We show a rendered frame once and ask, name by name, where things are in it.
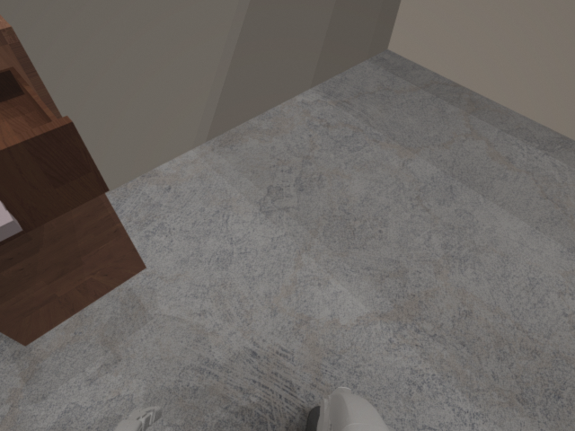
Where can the left robot hand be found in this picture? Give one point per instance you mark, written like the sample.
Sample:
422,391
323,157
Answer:
140,419

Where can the handle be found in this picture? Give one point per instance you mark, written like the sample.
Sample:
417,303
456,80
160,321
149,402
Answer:
9,226

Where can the robot right thigh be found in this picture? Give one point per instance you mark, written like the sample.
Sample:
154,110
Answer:
349,412

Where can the drawer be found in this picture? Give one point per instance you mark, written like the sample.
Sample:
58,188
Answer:
45,167

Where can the cabinet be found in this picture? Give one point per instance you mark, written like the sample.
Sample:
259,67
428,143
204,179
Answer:
52,272

